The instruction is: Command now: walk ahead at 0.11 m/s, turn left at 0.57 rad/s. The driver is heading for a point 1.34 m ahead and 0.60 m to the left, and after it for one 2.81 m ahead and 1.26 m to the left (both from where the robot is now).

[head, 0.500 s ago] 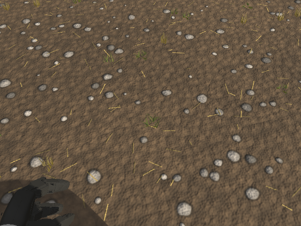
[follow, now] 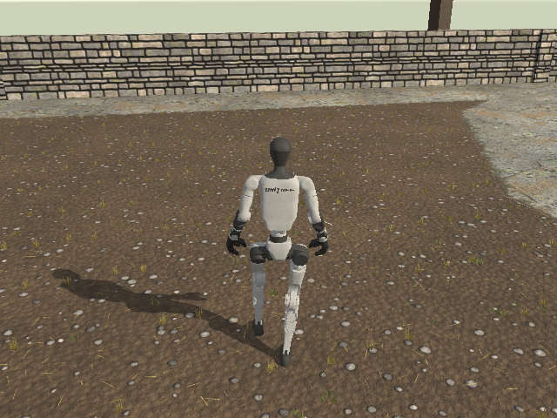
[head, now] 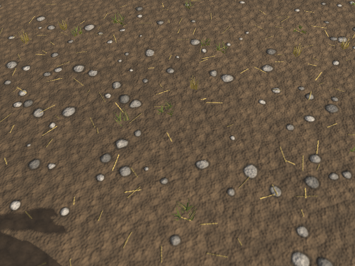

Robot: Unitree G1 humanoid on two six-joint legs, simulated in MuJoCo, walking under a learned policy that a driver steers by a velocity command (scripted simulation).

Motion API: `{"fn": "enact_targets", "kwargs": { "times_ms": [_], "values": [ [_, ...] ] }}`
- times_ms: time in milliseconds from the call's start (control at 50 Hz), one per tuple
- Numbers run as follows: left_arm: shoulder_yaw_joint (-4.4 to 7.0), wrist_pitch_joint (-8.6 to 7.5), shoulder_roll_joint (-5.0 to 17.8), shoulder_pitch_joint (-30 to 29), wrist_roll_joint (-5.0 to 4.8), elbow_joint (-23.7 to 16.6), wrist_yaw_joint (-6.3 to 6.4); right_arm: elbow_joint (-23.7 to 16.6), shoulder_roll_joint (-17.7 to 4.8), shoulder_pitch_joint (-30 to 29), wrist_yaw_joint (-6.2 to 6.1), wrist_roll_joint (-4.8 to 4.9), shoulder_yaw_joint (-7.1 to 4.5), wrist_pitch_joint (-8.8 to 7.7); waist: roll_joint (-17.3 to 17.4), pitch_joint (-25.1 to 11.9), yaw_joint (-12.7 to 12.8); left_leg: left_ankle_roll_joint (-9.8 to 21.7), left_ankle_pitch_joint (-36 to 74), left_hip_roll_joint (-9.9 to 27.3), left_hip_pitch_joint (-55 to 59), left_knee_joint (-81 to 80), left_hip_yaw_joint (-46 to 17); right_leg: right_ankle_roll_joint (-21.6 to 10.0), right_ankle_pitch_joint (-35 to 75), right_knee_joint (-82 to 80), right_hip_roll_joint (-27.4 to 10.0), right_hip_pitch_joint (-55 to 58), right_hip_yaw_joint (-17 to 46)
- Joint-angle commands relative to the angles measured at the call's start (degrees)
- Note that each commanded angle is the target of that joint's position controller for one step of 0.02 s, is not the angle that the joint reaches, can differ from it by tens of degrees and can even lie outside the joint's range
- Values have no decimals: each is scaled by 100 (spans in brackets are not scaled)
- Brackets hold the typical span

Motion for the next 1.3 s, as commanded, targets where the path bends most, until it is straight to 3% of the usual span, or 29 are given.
{"fn": "enact_targets", "kwargs": {
  "times_ms": [20, 60, 80, 100, 120, 140, 160, 180, 220, 280, 420, 480, 500, 520, 540, 560, 580, 620, 740, 880, 940, 960, 980, 1000, 1040, 1080, 1100, 1160, 1300],
  "values": [
    [270, 152, 865, -101, -29, -300, 130, -544, -628, 93, 181, -42, -213, -72, -744, -512, -34, 240, -785, -183, 238, -83, 271, -51, 5361, 642, -1903, 483, 267],
    [287, 208, 865, -407, -56, -443, 187, -345, -787, 1121, 135, -64, -334, -89, -676, -835, -570, 599, -691, -536, 1465, -655, 334, 175, 5984, 2063, -1710, 34, 14],
    [277, 169, 875, -508, -27, -601, 168, -314, -1186, 1778, 34, -104, -482, -111, -33, -1162, -948, 1009, 1508, -123, 2763, -1157, -619, 467, 4270, 3632, -1133, -931, -122],
    [130, 136, 268, 63, 215, -727, 4, -414, -1679, 1499, -70, -239, -537, -101, 1562, -1538, -246, 2214, 3635, 1216, 4404, -1212, -3211, 1008, -1551, 5619, 268, -3112, 186],
    [130, 49, 661, 287, 63, -627, -153, -697, -1453, 1164, -125, -364, -502, -34, 1033, -2601, -378, 2545, 2097, 1484, 4883, -1655, -4314, 957, -1622, 6397, 145, -3369, 1508],
    [181, 22, 881, 5, -84, -655, -214, -918, -1235, 607, -175, -285, -465, 34, 405, -2078, -319, 2279, 1054, 1329, 4291, -1790, -3853, 889, -1210, 6320, -141, -3479, 1654],
    [180, 41, 846, -274, -33, -698, -210, -1025, -979, 287, -229, -110, -396, 149, -387, -1425, -206, 1969, 252, 1005, 3536, -1949, -3363, 883, -845, 5956, -321, -3540, 1528],
    [169, 83, 764, -434, 14, -747, -191, -1106, -872, 120, -271, 5, -349, 246, -632, -1024, -106, 1786, -290, 798, 2908, -2072, -3070, 889, -649, 5447, -458, -3492, 1453],
    [172, 135, 620, -416, -26, -736, -197, -1203, -864, -90, -316, -14, -373, 371, -382, -722, 74, 1480, -805, 264, 2159, -2197, -2616, 936, -418, 4184, -487, -2948, 1310],
    [160, 93, 456, -388, -94, -591, -120, -1147, -1023, 125, -419, -71, -476, 481, 67, -971, -51, 1403, -203, 106, 2295, -2036, -2570, 1131, -286, 3003, -312, -2588, 1255],
    [273, -26, 610, -562, -148, -486, -107, -1251, -1086, -83, -473, -41, -562, 699, 712, -1005, -284, 1078, -1191, -83, 2330, -1863, -3111, 1099, 256, 1663, -267, -2029, 1437],
    [385, -149, 772, -213, -167, -358, -175, -1346, -1071, -327, -439, 6, -565, 733, 814, -961, -116, 920, -1200, -239, 2219, -1577, -3388, 919, 616, 453, -361, -1267, 1403],
    [453, -163, 893, 16, -146, -271, -175, -1377, -980, -380, -422, 36, -530, 738, 639, -983, -25, 754, -1634, -469, 1915, -1276, -3253, 800, 1094, -158, -666, -668, 1440],
    [530, -119, 1221, 29, -63, -323, -148, -1322, -650, 19, -394, 8, -432, 750, -300, -1214, -237, 509, -3311, -953, 1272, -222, -2612, 337, 1086, -361, -1826, 134, 2363],
    [555, -38, 1474, -117, 144, -353, -129, -1486, -675, 87, -345, 54, -438, 698, -1947, -983, -459, 213, -3892, -1582, 265, 1213, -1388, -488, 1543, -674, -2787, 12, 3661],
    [519, -59, 1175, -350, 209, -528, -107, -1418, -1211, 70, -286, -25, -568, 605, -1795, -759, -411, -18, -3504, -1005, -80, 2276, -1273, -749, 1443, -735, -3042, -270, 3786],
    [440, -36, 868, -629, 132, -655, -43, -1245, -1383, 96, -263, 8, -626, 611, -1366, -615, -417, -93, -3048, -802, -50, 2654, -1127, -545, 1193, -606, -2679, -422, 3041],
    [373, 39, 740, -749, -21, -730, 82, -1059, -1140, 262, -280, -23, -566, 705, -972, -421, -361, -236, -2447, -664, -190, 3379, -873, -250, 1188, -483, -2143, -462, 2122],
    [416, 149, 1028, 127, 60, -539, 121, -1426, -670, -498, -253, 21, -321, 672, -1115, -513, 221, -499, -2265, -94, -437, 2514, -297, -624, 2262, -515, -2296, 356, 1312],
    [499, 142, 1307, 16, -144, -442, -124, -1269, -555, -355, -201, -37, -235, 667, -1399, -768, 85, -193, -2476, -294, 1260, 356, 66, -611, 2996, -169, -2495, 42, 874],
    [417, 120, 1118, 112, -300, -264, -130, -1010, -553, 101, -164, -48, -269, 660, -1246, -790, -204, 262, -1076, -511, 2589, -1819, 158, -134, 2731, 502, -2286, -350, 623],
    [325, 74, 839, 427, -187, -164, -164, -1010, -798, 183, -197, -58, -324, 657, -605, -1001, -128, 436, 58, -25, 3581, -1929, -523, 347, 1775, 1125, -1971, -1052, 263],
    [136, 5, 408, 491, 184, -376, -259, -1167, -1335, 137, -281, -132, -395, 671, 1274, -1177, 64, 1070, 2618, 1513, 4466, -1486, -2190, 956, -1328, 2559, -1352, -2540, -219],
    [272, 17, 783, 49, 53, -436, -186, -1141, -1098, 182, -235, -319, -334, 576, 1083, -1322, -392, 1995, 2298, 1945, 3668, -1653, -2413, 1131, -1946, 3369, -1187, -2789, 388],
    [371, 123, 989, -15, -143, -350, -115, -983, -818, -249, -187, -278, -255, 416, 607, -809, -220, 1656, 1345, 1201, 3180, -1803, -1649, 1150, -1359, 3866, -1266, -2795, 626],
    [369, 230, 895, 381, -64, -98, -68, -908, -526, -692, -210, -197, -141, 358, 468, -747, 31, 1406, 1485, 928, 2812, -1808, -1119, 1245, -713, 3787, -1300, -2378, 704],
    [336, 220, 818, 717, -88, 57, -127, -744, -470, -393, -226, -173, -147, 352, 518, -970, 2, 1340, 79, 797, 2905, -2063, -953, 1255, -395, 3711, -1204, -2248, 462],
    [339, 108, 937, 24, -315, -239, -238, -485, -863, 104, -271, -130, -301, 240, 813, -257, -443, 1316, -3878, 1192, 3114, -3042, -1754, 955, 67, 3409, -1274, -3278, 589],
    [314, -102, 649, 9, -285, -405, -357, -184, -830, 241, -313, -79, -428, -168, 278, 12, -324, 1130, -3215, 1684, 3889, -3422, -1080, 689, 575, 3152, -1619, -4220, 883]
  ]
}}
Next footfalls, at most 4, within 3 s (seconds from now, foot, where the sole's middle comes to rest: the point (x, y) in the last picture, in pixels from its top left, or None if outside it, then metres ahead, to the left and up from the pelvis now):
0.06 left None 0.20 0.10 -0.77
0.52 right None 0.29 -0.09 -0.77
0.96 left None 0.09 0.10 -0.77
1.52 right None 0.42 0.00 -0.77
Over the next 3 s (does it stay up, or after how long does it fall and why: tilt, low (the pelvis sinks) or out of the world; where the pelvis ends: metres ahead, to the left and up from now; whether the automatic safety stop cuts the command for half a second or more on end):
stays up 1.52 0.50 0.00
